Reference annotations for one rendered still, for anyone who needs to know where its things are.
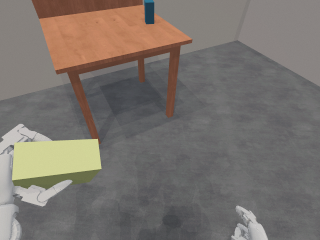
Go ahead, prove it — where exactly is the sponge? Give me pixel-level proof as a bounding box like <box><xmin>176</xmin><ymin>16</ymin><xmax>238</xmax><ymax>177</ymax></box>
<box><xmin>12</xmin><ymin>139</ymin><xmax>102</xmax><ymax>189</ymax></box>

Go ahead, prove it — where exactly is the right robot hand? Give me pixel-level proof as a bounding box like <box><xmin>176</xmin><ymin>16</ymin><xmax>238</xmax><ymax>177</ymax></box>
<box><xmin>231</xmin><ymin>205</ymin><xmax>268</xmax><ymax>240</ymax></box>

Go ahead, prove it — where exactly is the robot left forearm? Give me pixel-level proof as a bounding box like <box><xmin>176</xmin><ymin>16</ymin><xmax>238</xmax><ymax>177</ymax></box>
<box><xmin>0</xmin><ymin>204</ymin><xmax>22</xmax><ymax>240</ymax></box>

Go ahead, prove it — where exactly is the left robot hand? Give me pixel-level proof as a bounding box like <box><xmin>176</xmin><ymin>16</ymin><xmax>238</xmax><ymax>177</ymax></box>
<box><xmin>0</xmin><ymin>124</ymin><xmax>73</xmax><ymax>208</ymax></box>

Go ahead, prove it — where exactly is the table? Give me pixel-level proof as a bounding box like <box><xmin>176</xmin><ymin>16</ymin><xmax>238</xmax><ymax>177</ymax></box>
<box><xmin>31</xmin><ymin>0</ymin><xmax>193</xmax><ymax>144</ymax></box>

